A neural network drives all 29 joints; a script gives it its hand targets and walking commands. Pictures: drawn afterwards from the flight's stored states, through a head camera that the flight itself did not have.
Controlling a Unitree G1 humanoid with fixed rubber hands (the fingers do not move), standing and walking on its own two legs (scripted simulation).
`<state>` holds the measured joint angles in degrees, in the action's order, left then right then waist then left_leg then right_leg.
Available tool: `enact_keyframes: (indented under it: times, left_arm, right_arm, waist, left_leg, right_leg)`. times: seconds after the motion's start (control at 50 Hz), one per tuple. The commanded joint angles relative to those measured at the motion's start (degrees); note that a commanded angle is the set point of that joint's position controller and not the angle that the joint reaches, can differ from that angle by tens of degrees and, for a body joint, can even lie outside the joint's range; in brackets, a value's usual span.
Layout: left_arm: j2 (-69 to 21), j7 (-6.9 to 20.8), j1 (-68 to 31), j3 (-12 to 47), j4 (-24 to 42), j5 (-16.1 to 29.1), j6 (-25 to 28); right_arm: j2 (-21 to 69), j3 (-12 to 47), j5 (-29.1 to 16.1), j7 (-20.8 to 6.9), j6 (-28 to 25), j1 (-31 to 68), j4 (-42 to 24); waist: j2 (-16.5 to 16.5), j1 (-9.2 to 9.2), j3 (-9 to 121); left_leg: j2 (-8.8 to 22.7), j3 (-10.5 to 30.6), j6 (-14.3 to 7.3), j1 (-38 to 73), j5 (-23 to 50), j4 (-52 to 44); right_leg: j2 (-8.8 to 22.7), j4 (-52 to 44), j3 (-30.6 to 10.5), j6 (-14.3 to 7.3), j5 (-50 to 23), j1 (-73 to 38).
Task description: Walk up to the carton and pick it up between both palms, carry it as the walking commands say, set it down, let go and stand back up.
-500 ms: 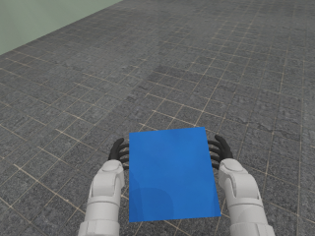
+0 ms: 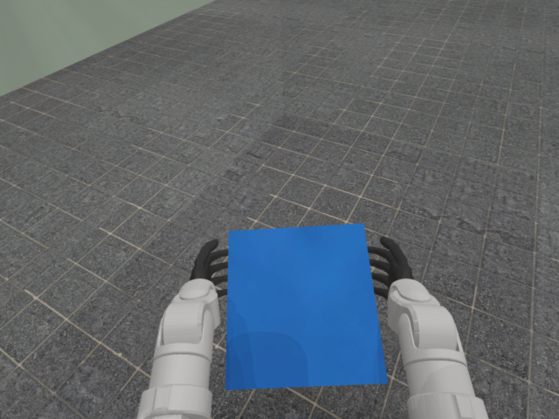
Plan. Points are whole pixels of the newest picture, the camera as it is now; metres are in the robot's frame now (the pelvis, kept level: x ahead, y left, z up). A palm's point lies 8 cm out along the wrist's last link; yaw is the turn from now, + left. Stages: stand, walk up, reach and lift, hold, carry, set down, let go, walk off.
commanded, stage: hold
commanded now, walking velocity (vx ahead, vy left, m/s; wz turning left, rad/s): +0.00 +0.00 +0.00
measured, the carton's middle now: (300, 311) +0.30 +0.00 -0.05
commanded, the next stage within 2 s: set down in 0.08 s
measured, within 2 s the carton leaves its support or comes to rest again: neither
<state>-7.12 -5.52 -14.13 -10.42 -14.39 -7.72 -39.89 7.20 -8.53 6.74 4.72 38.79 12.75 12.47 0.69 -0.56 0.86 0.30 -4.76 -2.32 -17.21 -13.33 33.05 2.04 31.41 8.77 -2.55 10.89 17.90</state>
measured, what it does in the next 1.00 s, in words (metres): stands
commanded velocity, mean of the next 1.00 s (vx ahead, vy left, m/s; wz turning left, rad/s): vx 0.00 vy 0.00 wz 0.00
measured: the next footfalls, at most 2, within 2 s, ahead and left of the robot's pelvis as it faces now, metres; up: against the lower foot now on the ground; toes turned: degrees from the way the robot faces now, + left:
none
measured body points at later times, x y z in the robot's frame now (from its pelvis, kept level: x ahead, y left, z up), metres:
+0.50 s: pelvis +0.00 +0.00 +0.00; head +0.02 +0.00 +0.45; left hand +0.33 +0.14 +0.00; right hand +0.32 -0.15 +0.00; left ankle +0.05 +0.09 -0.73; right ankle +0.07 -0.10 -0.73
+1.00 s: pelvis -0.01 +0.00 -0.04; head +0.14 +0.02 +0.38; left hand +0.35 +0.14 -0.10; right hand +0.34 -0.15 -0.10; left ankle +0.05 +0.09 -0.73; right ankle +0.07 -0.10 -0.73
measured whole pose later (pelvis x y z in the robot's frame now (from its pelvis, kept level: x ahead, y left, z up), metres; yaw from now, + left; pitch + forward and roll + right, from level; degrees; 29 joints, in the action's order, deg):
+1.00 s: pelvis -0.01 +0.00 -0.04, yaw +2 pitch +10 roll -2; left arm -9.9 -4.7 -27.4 -16.9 -26.8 -14.9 -15.6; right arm 10.1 -21.4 13.8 1.4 13.7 23.8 22.6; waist 0.7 -0.6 -10.1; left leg 0.4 -1.2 -2.4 -43.7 -19.2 52.8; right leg 1.4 48.9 8.8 -2.9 16.3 42.5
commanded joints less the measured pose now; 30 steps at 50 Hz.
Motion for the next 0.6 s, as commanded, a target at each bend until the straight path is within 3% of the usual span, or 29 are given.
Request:
enact_keyframes:
  times: [0.0, 0.06, 0.08, 0.14, 0.18, 0.22, 0.24, 0.34, 0.36, 0.38, 0.56, 0.58]
  left_arm:
    - [-48.1, 16.9, -36.3, 31.4, 7.7, 10.0, 2.2]
    - [-47.9, 16.9, -36.3, 31.5, 8.0, 10.0, 2.1]
    - [-61.3, 18.8, -42.8, 38.0, 5.2, 9.8, 2.5]
    - [-60.0, 19.8, -40.3, 30.7, -1.9, 6.8, 3.6]
    - [-59.9, 20.2, -40.0, 27.3, -5.6, 4.8, 5.0]
    - [-60.1, 20.7, -40.8, 25.4, -8.1, 3.5, 6.3]
    - [-60.5, 20.8, -41.9, 25.3, -8.2, 3.0, 7.1]
    - [-58.1, 21.1, -43.3, 20.0, -12.4, 0.3, 10.6]
    - [-57.2, 21.0, -44.5, 19.4, -12.3, -0.1, 11.5]
    - [-57.4, 21.0, -44.4, 19.0, -13.3, -0.4, 11.9]
    - [-55.0, 20.1, -43.9, 17.8, -15.8, -3.1, 18.2]
    - [-54.6, 19.8, -42.4, 17.0, -16.4, -3.8, 18.8]
  right_arm:
    - [50.3, 32.8, -13.4, -15.3, -1.5, 37.8, -10.0]
    - [50.5, 32.8, -13.3, -15.3, -1.5, 36.5, -9.6]
    - [57.9, 28.2, -5.8, -15.2, -0.9, 36.5, -6.4]
    - [57.0, 25.2, -3.6, -16.3, -1.7, 38.6, -2.5]
    - [57.3, 24.0, -3.4, -17.1, -3.1, 42.7, -0.9]
    - [58.1, 22.3, -2.2, -17.7, -4.2, 43.6, 2.2]
    - [58.0, 21.6, -1.7, -18.2, -4.9, 43.0, 3.8]
    - [56.9, 16.0, 2.2, -19.2, -7.6, 41.2, 13.6]
    - [57.0, 15.7, 2.4, -19.4, -8.5, 41.8, 14.5]
    - [56.3, 14.6, 3.0, -19.2, -9.3, 42.0, 14.9]
    - [51.5, 11.1, 6.4, -17.7, -16.8, 43.0, 14.6]
    - [51.4, 11.6, 6.5, -17.6, -17.5, 42.5, 14.6]
  waist:
    - [-2.8, -0.63, 17.9]
    - [-2.7, -0.66, 17.7]
    - [1.4, -9.27, 18.6]
    - [-0.2, -4.81, 15.1]
    - [0.1, -2.94, 14.9]
    - [-0.1, -2.88, 15.5]
    - [1.3, -3.2, 16.0]
    - [0.1, -3.88, 13.9]
    - [0.3, -3.31, 13.8]
    - [0.0, -4.18, 13.9]
    - [1.5, -6.03, 17.5]
    - [1.1, -5.09, 17.9]
  left_leg:
    - [-4.3, 9.5, -2.5, 0.0, -3.9, -8.1]
    - [-4.5, 9.2, -2.4, 0.1, -3.0, -8.0]
    - [-2.9, 12.3, -1.1, 1.7, -0.9, -7.8]
    - [-3.0, 12.4, -1.9, -1.4, -3.4, -7.8]
    - [-3.0, 12.1, -2.3, -2.2, -5.8, -7.7]
    - [-3.0, 12.0, -2.6, -1.8, -7.0, -7.8]
    - [-2.9, 12.2, -2.6, -1.1, -7.0, -7.9]
    - [-3.4, 12.1, -2.7, -2.4, -8.5, -7.2]
    - [-3.7, 11.8, -2.6, -3.5, -8.6, -6.9]
    - [-3.8, 11.9, -2.6, -3.4, -8.4, -6.7]
    - [-4.6, 12.1, -2.4, -7.2, -1.4, -1.4]
    - [-4.7, 12.1, -2.4, -8.2, 0.4, -0.5]
  right_leg:
    - [-4.9, -6.0, -12.2, 0.1, 1.3, -19.3]
    - [-4.8, -6.4, -12.1, 0.1, 0.9, -19.3]
    - [-5.2, -7.0, -15.5, -0.6, -0.6, -17.9]
    - [-5.1, -6.1, -15.3, -0.1, 2.7, -16.3]
    - [-5.1, -5.6, -15.5, -0.2, 6.0, -15.5]
    - [-5.2, -5.5, -15.4, -0.2, 7.3, -14.7]
    - [-5.3, -5.1, -15.2, -0.5, 6.6, -14.1]
    - [-5.2, -4.3, -15.0, -0.6, 7.3, -11.1]
    - [-5.2, -4.1, -15.2, -0.6, 7.3, -11.2]
    - [-5.3, -3.7, -15.0, -0.6, 6.7, -10.7]
    - [-5.8, 1.0, -15.1, -1.1, -0.8, -4.9]
    - [-5.9, 2.0, -15.3, -1.1, -2.2, -4.7]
